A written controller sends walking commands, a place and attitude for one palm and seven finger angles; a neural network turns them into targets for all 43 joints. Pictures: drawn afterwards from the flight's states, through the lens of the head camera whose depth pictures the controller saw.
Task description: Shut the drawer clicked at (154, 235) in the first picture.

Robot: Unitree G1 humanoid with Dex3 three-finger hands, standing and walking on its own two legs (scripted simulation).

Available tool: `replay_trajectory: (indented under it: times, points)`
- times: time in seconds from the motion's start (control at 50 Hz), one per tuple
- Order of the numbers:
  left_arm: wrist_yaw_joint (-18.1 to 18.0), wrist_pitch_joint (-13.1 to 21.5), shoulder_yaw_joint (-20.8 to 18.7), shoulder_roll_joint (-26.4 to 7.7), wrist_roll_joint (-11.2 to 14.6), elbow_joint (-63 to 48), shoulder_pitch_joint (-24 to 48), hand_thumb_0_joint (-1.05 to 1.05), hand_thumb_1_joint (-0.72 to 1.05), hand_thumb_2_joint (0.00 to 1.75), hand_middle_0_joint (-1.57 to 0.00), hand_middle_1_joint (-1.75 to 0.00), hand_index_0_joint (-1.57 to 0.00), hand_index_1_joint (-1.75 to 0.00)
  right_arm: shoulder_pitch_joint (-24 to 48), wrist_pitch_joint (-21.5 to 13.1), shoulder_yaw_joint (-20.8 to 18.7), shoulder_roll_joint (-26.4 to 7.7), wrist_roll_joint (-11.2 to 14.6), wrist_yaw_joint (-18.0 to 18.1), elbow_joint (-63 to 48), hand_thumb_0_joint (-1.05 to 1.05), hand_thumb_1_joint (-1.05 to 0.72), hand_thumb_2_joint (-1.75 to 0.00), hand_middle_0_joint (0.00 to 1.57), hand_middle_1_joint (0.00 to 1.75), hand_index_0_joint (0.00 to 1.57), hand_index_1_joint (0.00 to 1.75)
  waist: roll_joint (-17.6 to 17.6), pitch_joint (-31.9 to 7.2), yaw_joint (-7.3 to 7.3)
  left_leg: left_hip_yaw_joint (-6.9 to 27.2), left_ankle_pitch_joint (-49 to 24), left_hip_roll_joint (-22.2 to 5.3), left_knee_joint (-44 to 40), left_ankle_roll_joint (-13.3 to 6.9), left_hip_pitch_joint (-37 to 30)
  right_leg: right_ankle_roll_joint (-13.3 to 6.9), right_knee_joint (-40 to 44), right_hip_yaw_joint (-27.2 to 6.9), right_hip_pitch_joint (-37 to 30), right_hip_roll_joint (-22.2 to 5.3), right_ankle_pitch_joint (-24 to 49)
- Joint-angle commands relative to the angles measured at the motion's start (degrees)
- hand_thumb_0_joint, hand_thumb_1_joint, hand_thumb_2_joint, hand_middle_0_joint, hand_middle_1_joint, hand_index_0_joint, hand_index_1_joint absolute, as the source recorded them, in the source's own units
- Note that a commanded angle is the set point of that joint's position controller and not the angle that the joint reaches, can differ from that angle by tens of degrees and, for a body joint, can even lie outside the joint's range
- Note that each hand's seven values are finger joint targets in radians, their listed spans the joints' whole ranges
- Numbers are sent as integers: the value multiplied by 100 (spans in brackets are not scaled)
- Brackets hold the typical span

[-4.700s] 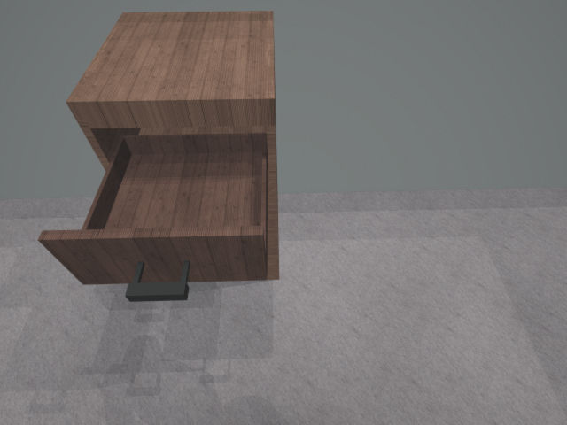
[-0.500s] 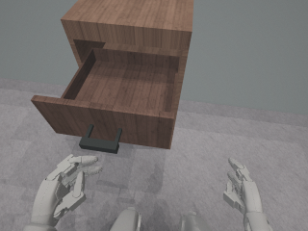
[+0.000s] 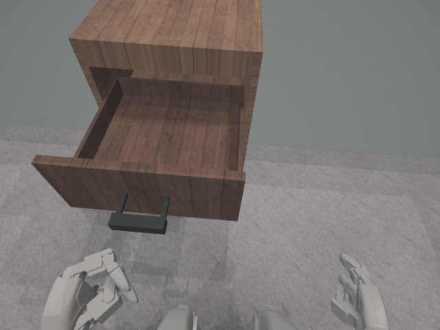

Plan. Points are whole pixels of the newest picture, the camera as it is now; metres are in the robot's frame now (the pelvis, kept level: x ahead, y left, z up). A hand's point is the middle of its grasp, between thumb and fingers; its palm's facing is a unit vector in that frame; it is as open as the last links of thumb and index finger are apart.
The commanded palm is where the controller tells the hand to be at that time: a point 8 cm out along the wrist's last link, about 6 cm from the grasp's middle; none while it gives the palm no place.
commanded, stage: raise the hand and make a fist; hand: left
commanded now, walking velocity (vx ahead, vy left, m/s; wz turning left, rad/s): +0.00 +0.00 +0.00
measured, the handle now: (141, 211) +0.33 +0.18 -0.01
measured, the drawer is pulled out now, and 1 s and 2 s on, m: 0.29 0.29 0.29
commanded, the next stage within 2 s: bring the fist close to the handle in 0.84 s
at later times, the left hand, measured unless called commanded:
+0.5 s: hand (123, 299) +0.16 +0.14 +0.09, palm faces -0.01 -1.00 +0.00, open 3.3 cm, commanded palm +0.12 +0.19 +0.09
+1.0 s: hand (129, 302) +0.16 +0.13 +0.09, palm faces +0.01 -1.00 -0.04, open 3.3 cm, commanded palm +0.13 +0.19 +0.08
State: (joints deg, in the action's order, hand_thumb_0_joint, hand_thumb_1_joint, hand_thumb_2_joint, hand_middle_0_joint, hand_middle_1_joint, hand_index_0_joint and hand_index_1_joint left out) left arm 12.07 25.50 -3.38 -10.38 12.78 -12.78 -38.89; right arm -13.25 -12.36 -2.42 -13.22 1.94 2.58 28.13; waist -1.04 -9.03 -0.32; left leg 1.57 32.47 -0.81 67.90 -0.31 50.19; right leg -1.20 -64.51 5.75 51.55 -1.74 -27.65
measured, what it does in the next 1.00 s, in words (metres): stands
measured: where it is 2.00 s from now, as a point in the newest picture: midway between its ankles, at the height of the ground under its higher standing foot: outside the picture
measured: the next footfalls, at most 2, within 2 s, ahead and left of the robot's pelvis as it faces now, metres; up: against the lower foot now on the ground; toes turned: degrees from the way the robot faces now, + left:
none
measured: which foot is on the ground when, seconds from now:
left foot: down 0.00-1.00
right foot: down 0.00-1.00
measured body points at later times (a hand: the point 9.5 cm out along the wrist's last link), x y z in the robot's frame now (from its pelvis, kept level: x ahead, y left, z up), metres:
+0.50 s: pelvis +0.01 +0.02 +0.00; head +0.06 +0.02 +0.45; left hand +0.16 +0.20 +0.09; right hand +0.21 -0.20 -0.05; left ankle +0.01 +0.11 -0.65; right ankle +0.04 -0.11 -0.65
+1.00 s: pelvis +0.02 +0.00 +0.01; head +0.06 +0.00 +0.45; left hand +0.15 +0.19 +0.09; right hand +0.22 -0.22 -0.05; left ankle +0.01 +0.11 -0.65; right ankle +0.04 -0.11 -0.65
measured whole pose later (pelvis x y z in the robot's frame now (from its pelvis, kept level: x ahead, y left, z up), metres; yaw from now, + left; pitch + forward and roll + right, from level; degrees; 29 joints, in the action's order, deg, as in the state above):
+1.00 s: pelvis +0.02 +0.00 +0.01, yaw +0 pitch +14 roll -2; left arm 5.8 22.6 3.0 -9.4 8.2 -22.9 -48.1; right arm -14.5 -6.0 -0.3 -11.3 2.0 1.2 21.5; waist -2.1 -10.2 0.4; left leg 1.5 33.6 -0.8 66.6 -0.3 47.0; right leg -1.0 -63.5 5.6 48.5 -1.6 -28.9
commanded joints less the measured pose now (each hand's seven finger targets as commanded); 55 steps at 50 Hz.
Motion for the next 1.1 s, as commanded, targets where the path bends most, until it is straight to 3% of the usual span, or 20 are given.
replay_trajectory:
  times: [0.0,0.02,0.16,0.28,0.36,0.46,0.6,0.68,0.74,0.8,0.86,0.92,0.94,0.98,1.08]
  points:
    - [-153,242,35,-242,-42,-1533,-409,0,90,90,-128,-147,-128,-147,367,-265,-119,-530,-17,-58,-1133,0,-90,-90,20,30,20,30,-275,-934,38,59,-1497,114,-1247,-121,-606,-44,968,-150,-1133,179,693]
    - [-185,171,42,-240,-56,-1550,-519,0,90,90,-130,-149,-130,-149,359,-226,-138,-525,-5,-76,-1176,0,-90,-90,20,30,20,30,-153,-902,53,67,-1580,98,-1277,-108,-624,-35,963,-104,-1164,187,800]
    - [-419,-137,505,-66,-330,-1978,-809,0,90,90,-140,-160,-140,-160,380,45,-50,-508,-36,-169,-1508,0,-90,-90,20,30,20,30,-150,-611,49,145,-1562,56,-1423,-72,-666,-45,916,24,-1081,221,724]
    - [-603,-136,505,-199,-467,-2229,-805,0,90,90,-140,-160,-140,-160,352,180,-10,-494,-56,-176,-1640,0,-90,-90,20,30,20,30,-10,-551,38,168,-1264,65,-1406,-74,-549,-59,923,-12,-1044,230,476]
    - [-609,-136,783,-46,-468,-2532,-947,0,90,90,-140,-160,-140,-160,255,188,11,-493,-33,-204,-1755,0,-90,-90,20,30,20,30,-172,-638,20,156,-1332,69,-1388,-79,-619,-57,906,-16,-1047,220,537]
    - [-683,-247,614,-144,-528,-2374,-1238,0,90,90,-140,-160,-140,-160,224,269,-34,-458,-14,-170,-1734,0,-90,-90,20,30,20,30,83,-632,63,131,-1473,64,-1386,-67,-538,-50,919,-22,-1208,223,717]
    - [-755,-150,764,-37,-512,-2493,-1185,0,90,90,-140,-160,-140,-160,216,253,-22,-454,-25,-155,-1765,0,-90,-90,20,30,20,30,2,-656,36,99,-1412,100,-1349,-93,-532,-47,944,-74,-1212,215,679]
    - [-782,-100,568,-169,-533,-2363,-1432,0,90,90,-140,-160,-140,-160,242,279,-76,-428,-11,-156,-1715,0,-90,-90,20,30,20,30,55,-753,98,62,-1654,87,-1313,-82,-534,-52,924,-93,-1343,208,944]
    - [-753,-68,641,-119,-498,-2420,-1396,0,90,90,-140,-160,-140,-160,227,279,-66,-426,-4,-169,-1715,0,-90,-90,20,30,20,30,0,-729,68,41,-1619,102,-1301,-89,-530,-43,948,-115,-1354,199,951]
    - [-738,-42,649,-69,-499,-2282,-1438,0,90,90,-140,-160,-140,-160,263,285,-70,-412,-3,-145,-1691,0,-90,-90,20,30,20,30,158,-552,34,31,-1413,107,-1301,-101,-446,-34,1035,-158,-1315,205,784]
    - [-696,16,520,-191,-448,-2323,-1457,0,90,90,-140,-160,-140,-160,255,294,-72,-395,-1,-136,-1686,0,-90,-90,20,30,20,30,127,-667,53,0,-1446,124,-1252,-114,-417,-30,1059,-214,-1409,180,860]
    - [-634,63,459,-176,-409,-2223,-1389,0,90,90,-140,-160,-140,-160,277,297,-70,-395,13,-117,-1636,0,-90,-90,20,30,20,30,72,-612,38,-11,-1427,128,-1222,-112,-410,-32,1091,-254,-1388,187,850]
    - [-597,83,551,-78,-375,-2105,-1229,0,90,90,-140,-160,-140,-160,285,268,-60,-396,7,-115,-1616,0,-90,-90,20,30,20,30,188,-519,-43,0,-1346,136,-1176,-121,-358,-10,1112,-256,-1299,187,799]
    - [-570,144,350,-235,-377,-1787,-942,0,90,90,-140,-160,-140,-160,325,260,-65,-433,-14,-76,-1510,0,-90,-90,20,30,20,30,355,-328,-96,6,-1101,136,-1041,-118,-96,-5,1194,-380,-1146,170,444]
    - [-429,339,269,-277,-316,-1613,-501,0,90,90,-140,-160,-140,-160,317,162,-51,-491,-36,-66,-1432,0,-90,-90,20,30,20,30,82,-704,-74,-12,-1065,146,-838,-116,-11,-33,1025,-466,-1036,147,317]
